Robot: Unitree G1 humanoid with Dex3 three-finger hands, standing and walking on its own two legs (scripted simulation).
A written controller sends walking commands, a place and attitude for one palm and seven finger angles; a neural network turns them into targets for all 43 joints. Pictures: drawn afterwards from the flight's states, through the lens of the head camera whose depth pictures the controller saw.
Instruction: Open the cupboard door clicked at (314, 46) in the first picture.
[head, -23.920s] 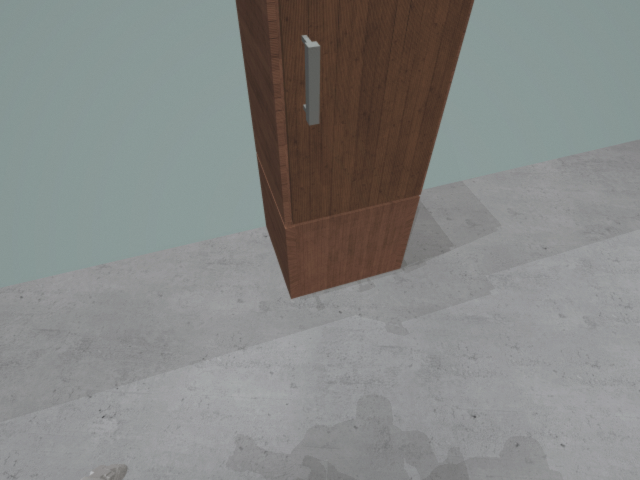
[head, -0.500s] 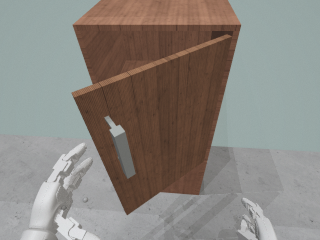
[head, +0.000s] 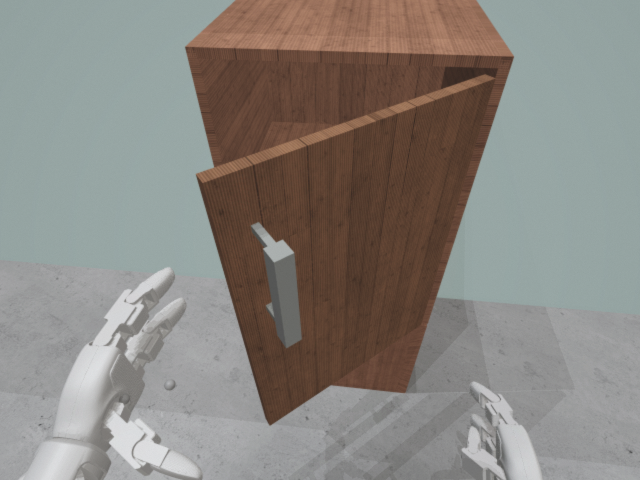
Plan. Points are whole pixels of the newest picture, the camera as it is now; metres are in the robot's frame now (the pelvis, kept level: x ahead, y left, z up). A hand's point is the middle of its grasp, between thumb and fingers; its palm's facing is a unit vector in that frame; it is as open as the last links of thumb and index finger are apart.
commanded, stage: draw the hand back to the body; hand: left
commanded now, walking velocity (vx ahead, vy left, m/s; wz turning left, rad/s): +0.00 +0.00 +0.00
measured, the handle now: (275, 287) +0.31 +0.09 +0.12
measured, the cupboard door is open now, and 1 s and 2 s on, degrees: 41 41 41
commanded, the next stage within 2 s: step back with the hand held close in 1.22 s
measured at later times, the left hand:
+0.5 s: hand (111, 346) +0.20 +0.23 +0.15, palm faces +0.30 -0.89 -0.35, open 13.2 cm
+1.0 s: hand (95, 297) +0.23 +0.25 +0.18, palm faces +0.41 -0.82 -0.39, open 7.8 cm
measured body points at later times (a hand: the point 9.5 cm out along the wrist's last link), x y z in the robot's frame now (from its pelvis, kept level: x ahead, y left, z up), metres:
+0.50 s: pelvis +0.01 +0.01 +0.03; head -0.01 +0.00 +0.47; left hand +0.17 +0.27 +0.17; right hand +0.19 -0.21 -0.05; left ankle +0.04 +0.11 -0.72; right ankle -0.02 -0.10 -0.72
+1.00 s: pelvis +0.03 +0.00 +0.03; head +0.02 -0.02 +0.48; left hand +0.20 +0.29 +0.20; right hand +0.21 -0.23 -0.06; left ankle +0.04 +0.11 -0.72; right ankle -0.02 -0.10 -0.72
